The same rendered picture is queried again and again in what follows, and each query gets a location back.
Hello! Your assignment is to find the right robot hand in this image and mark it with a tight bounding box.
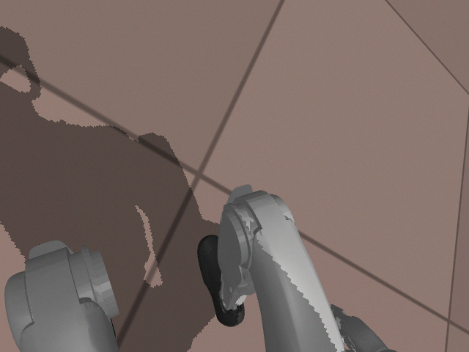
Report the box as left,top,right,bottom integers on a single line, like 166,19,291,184
330,304,388,352

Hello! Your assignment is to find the right robot foot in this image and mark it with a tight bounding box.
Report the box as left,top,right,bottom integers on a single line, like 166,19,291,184
197,235,245,327

